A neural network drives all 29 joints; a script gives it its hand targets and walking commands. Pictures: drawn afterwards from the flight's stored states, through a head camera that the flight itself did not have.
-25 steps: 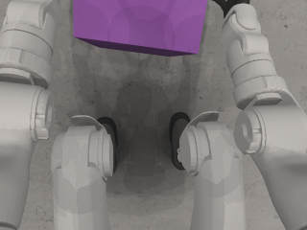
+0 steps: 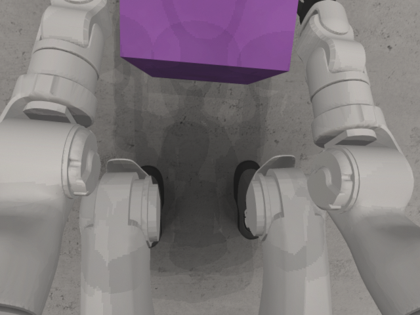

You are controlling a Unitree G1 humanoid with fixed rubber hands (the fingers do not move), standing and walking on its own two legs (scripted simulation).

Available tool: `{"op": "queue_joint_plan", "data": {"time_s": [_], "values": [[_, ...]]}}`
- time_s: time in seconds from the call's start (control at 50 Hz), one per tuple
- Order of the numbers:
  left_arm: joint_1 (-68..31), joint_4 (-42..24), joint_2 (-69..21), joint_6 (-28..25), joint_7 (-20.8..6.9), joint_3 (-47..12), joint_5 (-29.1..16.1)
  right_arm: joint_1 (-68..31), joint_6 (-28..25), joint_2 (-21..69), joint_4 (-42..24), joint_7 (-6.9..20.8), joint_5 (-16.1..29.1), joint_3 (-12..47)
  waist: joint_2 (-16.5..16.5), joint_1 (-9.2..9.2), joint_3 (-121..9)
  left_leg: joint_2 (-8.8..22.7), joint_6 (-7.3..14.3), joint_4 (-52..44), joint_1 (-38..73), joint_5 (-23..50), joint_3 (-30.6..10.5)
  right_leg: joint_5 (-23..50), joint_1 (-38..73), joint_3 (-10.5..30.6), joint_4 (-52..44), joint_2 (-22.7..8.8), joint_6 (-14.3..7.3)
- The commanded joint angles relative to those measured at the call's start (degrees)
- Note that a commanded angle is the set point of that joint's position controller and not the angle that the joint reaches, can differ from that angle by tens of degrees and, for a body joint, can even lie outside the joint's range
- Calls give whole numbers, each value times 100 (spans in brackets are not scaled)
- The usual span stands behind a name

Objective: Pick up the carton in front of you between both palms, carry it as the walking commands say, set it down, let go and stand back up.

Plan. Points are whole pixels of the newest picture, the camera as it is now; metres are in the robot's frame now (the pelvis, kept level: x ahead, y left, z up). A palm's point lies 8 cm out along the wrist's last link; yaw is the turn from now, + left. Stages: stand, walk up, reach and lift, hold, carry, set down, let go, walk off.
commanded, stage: reach and lift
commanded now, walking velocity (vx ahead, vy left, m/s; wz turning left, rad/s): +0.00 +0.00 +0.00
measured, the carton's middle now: (206, 10) +0.54 +0.00 -0.23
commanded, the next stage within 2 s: none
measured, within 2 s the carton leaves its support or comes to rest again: neither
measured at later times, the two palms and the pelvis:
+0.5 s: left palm out of the picture +0.50 +0.16 +0.04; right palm out of the picture +0.49 -0.14 +0.04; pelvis -0.01 -0.01 +0.10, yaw +3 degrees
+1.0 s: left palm out of the picture +0.46 +0.16 +0.18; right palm out of the picture +0.46 -0.14 +0.19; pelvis +0.03 -0.01 +0.22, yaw +3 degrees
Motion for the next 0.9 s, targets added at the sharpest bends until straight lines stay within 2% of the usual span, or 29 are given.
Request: {"op": "queue_joint_plan", "data": {"time_s": [0.0,0.08,0.12,0.16,0.2,0.28,0.36,0.46,0.56,0.68,0.78,0.88], "values": [[-2916,-1773,-5921,-85,-1482,-1514,-548,-3194,-11,5896,-1265,1570,632,2159,567,96,-7845,-466,72,-1049,3950,2977,592,2855,3317,-901,-650,439,-241],[-2811,-2626,-6555,203,-1399,-1870,-612,-3227,246,6281,-1995,1561,689,2612,755,63,-9656,-541,16,-1179,5221,3578,619,3054,3565,-1009,-868,503,-217],[-2506,-2711,-6874,378,-1330,-1955,-531,-3189,363,6400,-2346,1514,584,2802,754,48,-10079,-613,-28,-1352,5346,3467,690,2916,3684,-1053,-1074,549,-195],[-2159,-2605,-7104,568,-1317,-1918,-407,-3079,494,6421,-2513,1503,411,2804,724,4,-9912,-669,-73,-1614,5085,3026,740,2582,3737,-1067,-1315,572,-195],[-1838,-2243,-7269,732,-1358,-1696,-192,-2858,639,6447,-2307,1530,145,2613,693,-47,-9159,-694,-98,-1948,4536,2312,753,2013,3560,-1055,-1613,579,-221],[-1535,-1483,-7288,941,-1502,-845,436,-2454,882,6460,-1612,1637,-537,1837,656,-104,-7646,-703,-41,-2560,3597,1091,745,1012,3174,-962,-2191,598,-303],[-1554,-1213,-7216,982,-1576,-259,845,-2430,971,6504,-1332,1731,-918,1406,538,-42,-7452,-726,19,-3004,3585,768,760,770,3373,-898,-2652,616,-330],[-1438,-1159,-7237,1027,-1629,30,1088,-2291,1049,6698,-1227,1816,-1059,1302,369,68,-7728,-748,41,-3455,3980,737,782,713,3779,-882,-3135,622,-297],[-1270,-1429,-7533,1100,-1694,-166,1029,-2026,1129,6988,-1363,1898,-988,1547,319,79,-8267,-756,11,-3810,4608,1027,789,949,4325,-879,-3522,625,-263],[-867,-1959,-7984,1171,-1714,-807,726,-1501,1182,7301,-1714,1968,-738,2118,410,63,-8754,-769,-62,-4188,5494,1585,735,1438,4962,-830,-3902,639,-255],[-337,-2214,-8200,1177,-1662,-1188,567,-926,1180,7441,-1843,1977,-601,2479,439,81,-8564,-778,-108,-4583,6023,1790,652,1613,5413,-738,-4291,649,-260],[243,-2269,-8314,1123,-1590,-1322,554,-314,1134,7512,-1808,1962,-594,2621,390,101,-8083,-774,-109,-5075,6480,1843,539,1657,5898,-609,-4786,652,-272]]}}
